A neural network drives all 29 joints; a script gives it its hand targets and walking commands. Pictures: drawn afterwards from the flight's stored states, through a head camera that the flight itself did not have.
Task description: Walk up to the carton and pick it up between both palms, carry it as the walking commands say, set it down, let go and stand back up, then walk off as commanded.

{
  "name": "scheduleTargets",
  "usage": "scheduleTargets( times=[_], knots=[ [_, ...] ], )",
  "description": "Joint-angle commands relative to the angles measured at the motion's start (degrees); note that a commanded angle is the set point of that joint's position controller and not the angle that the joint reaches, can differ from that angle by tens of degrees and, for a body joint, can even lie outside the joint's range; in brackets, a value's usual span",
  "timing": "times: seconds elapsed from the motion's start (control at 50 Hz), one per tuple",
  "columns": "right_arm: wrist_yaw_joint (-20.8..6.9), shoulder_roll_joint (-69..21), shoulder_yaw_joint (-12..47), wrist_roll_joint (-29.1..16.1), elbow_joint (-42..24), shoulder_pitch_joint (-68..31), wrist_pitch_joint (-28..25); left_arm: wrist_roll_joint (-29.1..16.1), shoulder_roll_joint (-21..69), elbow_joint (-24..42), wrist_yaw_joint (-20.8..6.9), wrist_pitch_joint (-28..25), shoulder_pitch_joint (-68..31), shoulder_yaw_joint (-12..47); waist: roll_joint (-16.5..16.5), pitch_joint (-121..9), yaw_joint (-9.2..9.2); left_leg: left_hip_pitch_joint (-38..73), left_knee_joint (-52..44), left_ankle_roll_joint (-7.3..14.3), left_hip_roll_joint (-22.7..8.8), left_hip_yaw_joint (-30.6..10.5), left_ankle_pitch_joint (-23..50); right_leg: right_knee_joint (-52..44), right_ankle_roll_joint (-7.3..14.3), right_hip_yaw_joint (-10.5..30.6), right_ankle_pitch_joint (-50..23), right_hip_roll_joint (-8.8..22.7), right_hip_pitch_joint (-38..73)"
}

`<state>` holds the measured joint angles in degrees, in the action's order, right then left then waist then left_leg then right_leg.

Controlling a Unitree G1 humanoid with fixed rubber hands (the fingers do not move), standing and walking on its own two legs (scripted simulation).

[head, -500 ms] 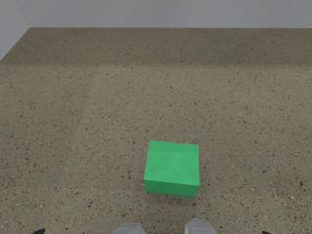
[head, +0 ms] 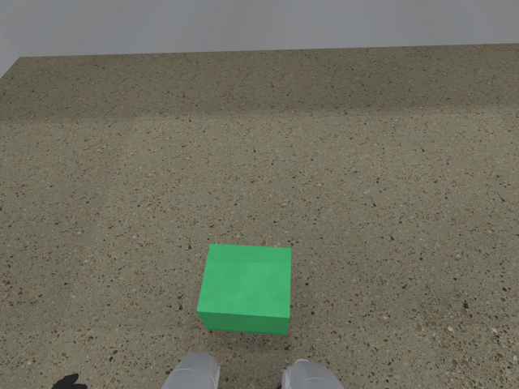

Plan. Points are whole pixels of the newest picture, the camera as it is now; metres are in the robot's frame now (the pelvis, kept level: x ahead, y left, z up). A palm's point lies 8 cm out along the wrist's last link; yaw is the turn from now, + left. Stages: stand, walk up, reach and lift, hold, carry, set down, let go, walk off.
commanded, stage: walk up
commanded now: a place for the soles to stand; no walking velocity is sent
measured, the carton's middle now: (248, 289) +0.49 +0.09 -0.64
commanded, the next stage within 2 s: stand in 1.78 s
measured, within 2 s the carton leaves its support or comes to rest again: neither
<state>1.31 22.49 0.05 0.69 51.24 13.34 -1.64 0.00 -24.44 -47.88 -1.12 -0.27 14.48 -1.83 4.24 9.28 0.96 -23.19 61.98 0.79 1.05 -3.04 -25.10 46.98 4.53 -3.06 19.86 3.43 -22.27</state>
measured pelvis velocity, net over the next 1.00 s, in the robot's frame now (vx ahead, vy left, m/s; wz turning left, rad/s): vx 0.05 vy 0.04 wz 0.01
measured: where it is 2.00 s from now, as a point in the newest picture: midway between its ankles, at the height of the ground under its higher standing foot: outside the picture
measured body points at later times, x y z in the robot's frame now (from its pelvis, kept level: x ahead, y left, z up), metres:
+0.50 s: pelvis +0.01 +0.03 +0.01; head +0.07 +0.04 +0.46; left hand +0.07 +0.35 -0.11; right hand +0.08 -0.28 -0.11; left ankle +0.03 +0.17 -0.70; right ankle +0.07 -0.04 -0.71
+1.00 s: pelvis +0.05 +0.04 +0.01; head +0.10 +0.05 +0.46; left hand +0.11 +0.36 -0.11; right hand +0.17 -0.26 -0.11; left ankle +0.04 +0.17 -0.71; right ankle +0.07 -0.04 -0.71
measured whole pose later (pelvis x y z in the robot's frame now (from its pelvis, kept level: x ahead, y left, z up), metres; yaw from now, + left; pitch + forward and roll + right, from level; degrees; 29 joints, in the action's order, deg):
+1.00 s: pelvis +0.05 +0.04 +0.01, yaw +0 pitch -1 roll +0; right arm 1.2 21.9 0.0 0.7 52.5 7.6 -2.4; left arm 0.0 -23.0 -50.4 -1.1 -1.1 14.3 -1.8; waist -0.1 6.8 1.3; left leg -16.1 38.0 0.5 1.1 -3.0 -20.6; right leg 36.9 3.7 -5.1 17.9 -0.9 -18.2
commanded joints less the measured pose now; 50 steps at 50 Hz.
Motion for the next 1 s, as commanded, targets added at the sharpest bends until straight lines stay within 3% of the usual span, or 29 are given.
scheduleTargets(
  times=[0.0,0.04,0.06,0.1,0.16,0.2,0.26,0.28,0.3,0.34,0.36,0.42,0.44,0.46,0.48,0.52,0.54,0.58,0.62,0.64,0.68,0.72,0.78,0.82,0.86,0.88,0.92,0.94,0.98],
  knots=[
    [-0.71,14.01,-6.15,-1.27,3.06,6.6,1.74,-0.01,-13.99,1.74,2.13,-2.23,2.48,-5.69,5.09,-6.7,0.84,-5.33,-2.75,-2.0,-0.71,0.03,9.47,-38.5,-12.12,18.95,13.44,7.36,9.34],
    [-0.65,14.76,-6.33,-1.3,3.44,7.0,2.37,0.17,-13.48,2.11,2.31,-2.14,0.98,-5.47,1.62,-7.41,0.66,-5.5,-3.06,-2.23,0.03,-1.47,8.28,-39.01,-12.35,20.26,14.96,7.79,11.99],
    [-0.59,13.54,-5.57,-0.75,2.94,4.49,2.31,0.33,-13.53,1.94,2.39,-2.24,0.75,-5.04,2.17,-8.43,0.89,-6.64,-5.54,-2.77,-2.02,-1.17,8.0,-36.38,-8.45,19.27,14.46,8.29,16.23],
    [-0.59,14.49,-6.19,-0.88,2.53,4.23,2.01,0.37,-13.99,2.01,2.58,-2.37,2.59,-5.32,-5.1,-12.04,1.37,-5.89,-6.03,-2.28,-2.05,-2.5,6.29,-36.1,-7.73,22.54,15.31,12.0,18.45],
    [-0.36,13.33,-5.39,-0.82,0.98,4.22,0.96,0.51,-11.55,1.81,2.1,-2.04,4.77,-5.3,-4.45,-15.67,2.83,-7.94,-8.85,-2.22,-1.81,-1.36,4.5,-32.74,-5.14,18.15,7.11,9.36,26.77],
    [-0.28,13.76,-5.82,-0.88,0.95,3.63,0.72,0.94,-12.86,2.69,1.95,-1.76,2.77,-5.64,-0.38,-16.3,3.08,-7.12,-10.37,-2.01,-3.11,-0.68,2.14,-31.63,-3.99,17.61,4.6,9.68,27.6],
    [0.11,12.7,-5.18,-0.27,-0.19,2.49,0.27,1.07,-13.04,2.47,2.38,-1.5,3.99,-5.08,-3.41,-15.07,2.94,-7.74,-10.97,-0.68,-3.61,-1.92,1.07,-28.29,-3.54,21.51,-5.79,12.79,25.29],
    [0.26,12.15,-5.02,-0.21,-1.06,2.35,-0.07,0.74,-12.56,2.63,2.33,-1.45,4.22,-4.99,-2.2,-16.6,3.23,-7.08,-13.17,-0.39,-3.67,-1.5,-1.11,-28.53,-0.72,20.59,-6.17,13.74,26.76],
    [0.16,12.49,-5.16,0.36,-0.98,1.84,-0.17,0.55,-11.96,2.03,2.29,-1.32,2.42,-4.49,-6.02,-15.15,2.75,-5.2,-13.93,-0.85,-3.76,-1.25,-3.71,-26.94,2.62,20.64,-6.66,14.78,23.51],
    [0.35,12.18,-4.9,0.37,-0.78,4.63,-0.57,0.61,-12.51,1.96,1.89,-1.44,1.29,-4.6,-3.92,-15.28,0.84,-2.57,-14.35,0.12,-4.37,-1.7,-4.55,-27.24,3.02,22.04,-1.59,16.11,19.27],
    [0.23,12.43,-4.81,0.78,0.31,4.85,-0.79,1.13,-13.48,2.41,1.66,-1.36,-0.51,-4.42,-6.1,-14.55,0.13,0.84,-18.14,0.5,-4.43,0.22,-4.48,-27.36,4.54,18.44,0.84,15.33,15.92],
    [0.15,11.31,-5.08,0.1,2.08,10.86,-1.45,1.18,-12.17,2.73,0.54,-0.4,-4.52,-3.66,-2.39,-15.1,-3.58,15.64,-33.53,2.09,-2.17,3.61,5.77,-21.48,1.73,10.43,3.99,9.13,6.48],
    [0.35,11.49,-5.11,0.8,1.75,11.7,-1.74,0.95,-9.68,2.31,0.26,-0.09,-2.83,-3.44,-9.44,-16.54,-4.41,18.83,-37.75,4.09,-5.1,-4.74,3.73,-15.73,-0.36,8.88,5.57,7.13,1.97],
    [0.75,14.6,-5.67,1.95,0.76,9.96,-1.88,0.54,-8.3,3.04,0.08,0.2,-2.31,-3.13,-16.03,-13.29,-3.82,16.93,-43.67,8.41,-14.03,-20.28,-7.59,-7.05,-2.15,4.32,10.24,1.2,-4.8],
    [1.19,16.98,-6.21,2.03,-1.37,3.17,-2.35,0.59,-9.85,3.95,0.05,0.53,-3.61,-4.09,-14.46,-8.47,-2.41,9.36,-48.53,10.97,-18.44,-28.63,-13.6,-0.6,-3.35,4.9,7.18,-2.09,-8.27],
    [1.44,15.69,-5.12,2.07,-2.55,-3.88,-2.44,0.0,-10.75,1.22,-0.53,0.97,-0.21,-4.34,-9.5,-4.98,2.14,4.48,-48.0,9.27,-13.23,-22.31,-14.25,1.48,-3.31,7.2,4.97,-0.96,-4.65],
    [1.69,17.1,-4.93,2.59,-1.99,-2.95,-3.0,1.14,-10.0,0.66,-0.91,1.08,-1.18,-4.22,-13.76,-6.63,0.25,5.23,-47.94,8.13,-14.57,-21.96,-9.62,1.91,-3.57,6.52,4.72,-2.56,-4.28],
    [1.14,15.32,-4.46,1.96,-3.18,-1.86,-3.27,0.36,-9.22,0.35,-0.97,0.43,1.17,-4.12,-16.69,-8.71,1.53,8.96,-42.89,8.5,-13.22,-19.84,-0.52,-2.63,-3.36,6.27,6.64,-1.85,-1.85],
    [0.77,15.29,-4.63,1.54,-2.18,0.31,-2.75,1.12,-9.16,0.77,-0.59,-0.01,-1.58,-3.88,-12.44,-12.11,-0.92,13.4,-39.75,8.21,-12.98,-19.43,6.76,-7.67,-3.48,3.79,7.13,-2.36,-0.21],
    [0.72,14.64,-4.15,0.95,-2.26,1.01,-2.75,0.97,-8.59,0.82,-0.26,-0.2,-1.58,-3.71,-15.59,-13.24,-0.67,16.01,-38.33,8.53,-14.66,-20.49,12.86,-8.46,-3.12,5.15,6.59,-1.19,-0.85],
    [0.54,13.81,-3.79,0.61,-2.14,-1.24,-2.43,0.51,-8.32,-0.06,0.0,-1.03,-1.64,-3.45,-16.41,-12.93,0.42,14.01,-35.69,6.95,-12.21,-14.07,21.65,-13.33,-3.11,3.99,2.55,-1.0,3.72],
    [0.39,12.15,-3.31,-0.22,-2.85,-3.86,-2.07,0.6,-8.78,-1.31,0.63,-1.95,1.37,-3.45,-12.11,-16.43,2.15,9.64,-30.4,4.89,-10.49,-10.4,25.77,-18.31,-1.72,6.28,-9.05,0.91,13.74],
    [0.24,10.95,-3.27,-0.42,-2.56,-3.6,-2.18,1.01,-12.39,-0.54,1.22,-2.4,-1.54,-3.41,-7.33,-18.33,0.55,7.85,-25.77,2.35,-3.71,-4.98,21.63,-20.82,1.68,13.86,-15.27,8.54,16.19],
    [0.08,10.57,-2.87,-0.67,-1.4,-2.3,-1.48,0.74,-12.18,-0.63,0.97,-2.66,-0.83,-3.65,-5.88,-19.39,-0.21,10.2,-27.04,2.31,-2.28,-3.0,11.21,-21.31,3.6,13.38,-8.85,11.17,14.49],
    [0.2,11.05,-3.2,-0.28,-0.33,-2.5,-1.63,0.66,-11.74,-0.97,0.87,-2.64,-2.85,-2.98,-7.18,-19.72,-1.23,13.91,-30.41,2.7,-4.34,-4.83,14.1,-19.85,2.62,11.37,-12.52,9.88,12.15],
    [0.27,12.6,-2.97,-0.25,0.38,-2.07,-2.15,0.35,-11.02,-0.53,0.98,-2.76,-3.9,-2.58,-2.76,-20.51,-1.34,14.67,-30.15,3.47,-5.82,-6.83,20.28,-17.68,0.76,8.6,-16.46,7.17,12.67],
    [0.36,12.25,-3.21,0.08,-0.18,-3.88,-2.55,0.15,-9.41,-0.5,1.19,-3.07,-1.59,-2.77,-8.94,-22.35,0.02,15.63,-29.72,3.73,-7.16,-7.11,27.87,-16.11,0.07,8.36,-20.73,6.92,14.18],
    [0.18,11.97,-3.03,-0.48,-0.18,-3.9,-2.51,0.13,-9.72,-0.68,1.34,-3.15,-3.33,-2.28,-4.86,-22.03,-0.61,15.28,-29.23,3.8,-7.47,-7.61,28.8,-16.46,-0.39,7.24,-22.06,6.16,14.16],
    [0.21,12.06,-3.16,0.07,0.11,-5.56,-2.04,0.17,-9.98,-1.63,1.32,-3.07,-2.2,-2.67,-3.42,-20.77,0.44,11.15,-27.46,2.68,-5.02,-4.14,25.35,-18.69,0.52,7.92,-21.68,6.91,17.66]
  ],
)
